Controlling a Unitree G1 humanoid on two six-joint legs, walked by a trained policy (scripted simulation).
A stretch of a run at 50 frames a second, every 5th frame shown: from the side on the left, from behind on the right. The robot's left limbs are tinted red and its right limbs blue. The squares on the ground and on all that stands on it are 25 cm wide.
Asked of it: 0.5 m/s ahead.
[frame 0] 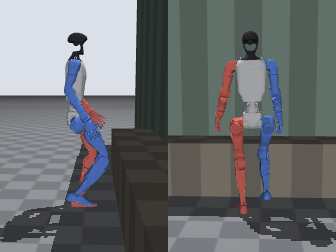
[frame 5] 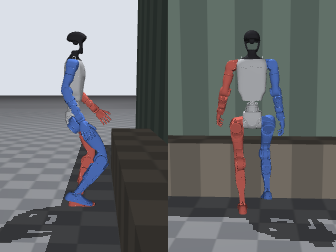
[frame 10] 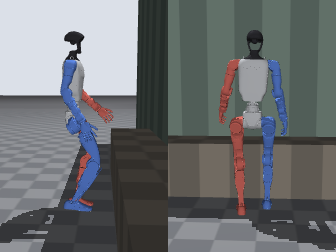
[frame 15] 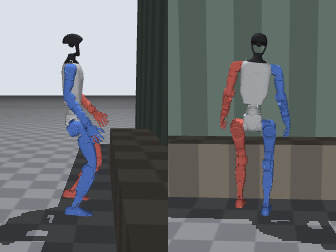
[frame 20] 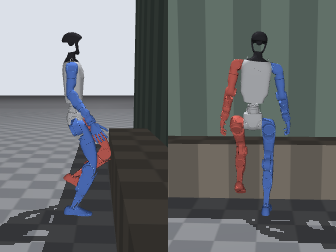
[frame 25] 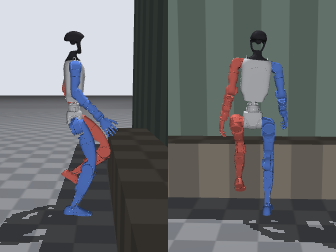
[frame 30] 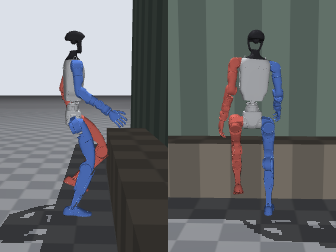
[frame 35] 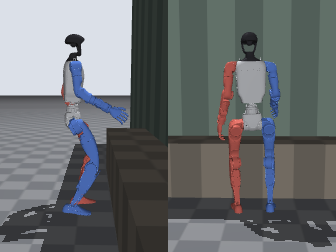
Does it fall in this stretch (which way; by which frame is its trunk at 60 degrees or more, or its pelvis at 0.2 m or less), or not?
no
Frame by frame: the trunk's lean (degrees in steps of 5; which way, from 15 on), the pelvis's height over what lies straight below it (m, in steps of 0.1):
0: 5, 0.8
5: 5, 0.8
10: 0, 0.8
15: 5, 0.7
20: 5, 0.8
25: 5, 0.8
30: 5, 0.8
35: 5, 0.7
